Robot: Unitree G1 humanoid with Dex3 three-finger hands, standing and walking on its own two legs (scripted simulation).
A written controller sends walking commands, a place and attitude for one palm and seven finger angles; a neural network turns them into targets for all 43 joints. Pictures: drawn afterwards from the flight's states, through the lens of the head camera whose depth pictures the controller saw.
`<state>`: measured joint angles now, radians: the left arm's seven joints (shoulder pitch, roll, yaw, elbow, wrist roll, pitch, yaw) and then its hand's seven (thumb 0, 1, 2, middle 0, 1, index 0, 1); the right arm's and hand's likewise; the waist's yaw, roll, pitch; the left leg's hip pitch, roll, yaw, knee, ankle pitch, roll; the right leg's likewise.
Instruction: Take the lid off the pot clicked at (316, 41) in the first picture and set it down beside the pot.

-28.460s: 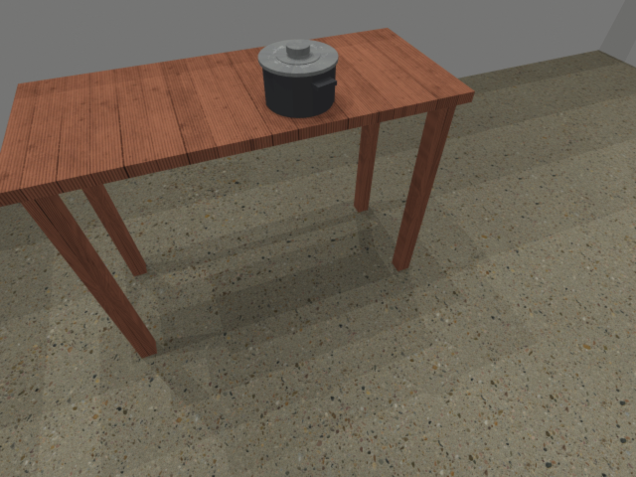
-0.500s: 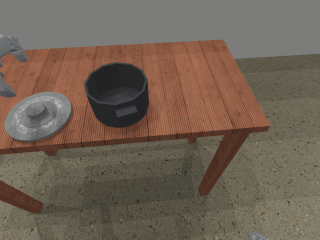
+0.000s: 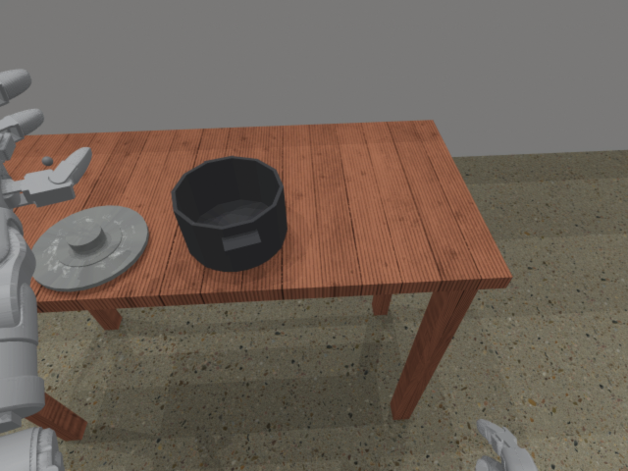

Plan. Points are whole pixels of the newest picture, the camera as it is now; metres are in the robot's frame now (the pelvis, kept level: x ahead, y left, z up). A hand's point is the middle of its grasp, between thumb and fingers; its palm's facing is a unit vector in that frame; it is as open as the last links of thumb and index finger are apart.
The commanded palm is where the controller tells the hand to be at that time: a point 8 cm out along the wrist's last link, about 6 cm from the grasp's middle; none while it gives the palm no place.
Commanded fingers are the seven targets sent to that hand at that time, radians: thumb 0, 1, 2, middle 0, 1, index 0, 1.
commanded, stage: draw the hand back to the body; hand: left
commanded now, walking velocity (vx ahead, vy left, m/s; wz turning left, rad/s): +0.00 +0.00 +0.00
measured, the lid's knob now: (85, 236) +0.44 +0.41 +0.02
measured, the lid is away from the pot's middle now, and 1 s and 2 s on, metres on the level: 0.24 0.24 0.24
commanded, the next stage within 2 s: step back with the hand held close in 1.32 s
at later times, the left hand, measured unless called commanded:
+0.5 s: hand (35, 229) +0.28 +0.28 +0.23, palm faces +0.54 -0.81 -0.23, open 7.9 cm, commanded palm +0.22 +0.30 +0.23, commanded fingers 0.00 0.90 0.90 -0.20 -0.30 -0.20 -0.30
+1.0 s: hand (11, 314) +0.20 +0.26 +0.21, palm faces +0.47 -0.84 -0.27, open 7.4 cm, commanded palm +0.13 +0.29 +0.22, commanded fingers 0.00 0.90 0.90 -0.20 -0.30 -0.20 -0.30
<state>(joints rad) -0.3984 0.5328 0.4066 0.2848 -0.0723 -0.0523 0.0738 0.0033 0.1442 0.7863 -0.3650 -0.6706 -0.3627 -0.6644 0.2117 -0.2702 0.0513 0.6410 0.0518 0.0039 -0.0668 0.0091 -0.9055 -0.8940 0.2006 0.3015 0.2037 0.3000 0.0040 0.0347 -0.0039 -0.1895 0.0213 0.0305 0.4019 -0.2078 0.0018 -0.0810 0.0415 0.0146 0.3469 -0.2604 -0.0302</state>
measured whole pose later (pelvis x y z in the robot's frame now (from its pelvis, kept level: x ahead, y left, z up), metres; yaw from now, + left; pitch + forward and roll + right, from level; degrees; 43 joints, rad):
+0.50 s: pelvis -0.01 -0.02 +0.00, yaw +1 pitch -3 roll +0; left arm -0.10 0.43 0.43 -0.01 -0.12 -0.06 0.08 0.01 0.73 0.87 -0.24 -0.38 -0.24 -0.38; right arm 0.14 -0.25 0.03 0.68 0.04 -0.05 -0.08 0.01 -0.91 -0.89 0.20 0.30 0.20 0.30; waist 0.05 0.05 0.01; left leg -0.12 0.04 0.01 0.37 -0.19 -0.02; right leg -0.02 0.06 0.00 0.33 -0.25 -0.06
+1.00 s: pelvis -0.02 +0.00 +0.00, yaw +0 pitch -6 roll +0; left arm 0.26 0.35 0.37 -0.38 -0.12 -0.08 0.07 0.02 0.89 0.90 -0.21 -0.30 -0.21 -0.30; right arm 0.15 -0.22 0.04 0.68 0.00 -0.10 -0.07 0.01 -0.91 -0.89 0.20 0.30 0.20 0.30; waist 0.07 0.05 0.03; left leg -0.08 0.02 0.03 0.35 -0.17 0.01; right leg 0.03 0.04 0.01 0.29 -0.22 -0.03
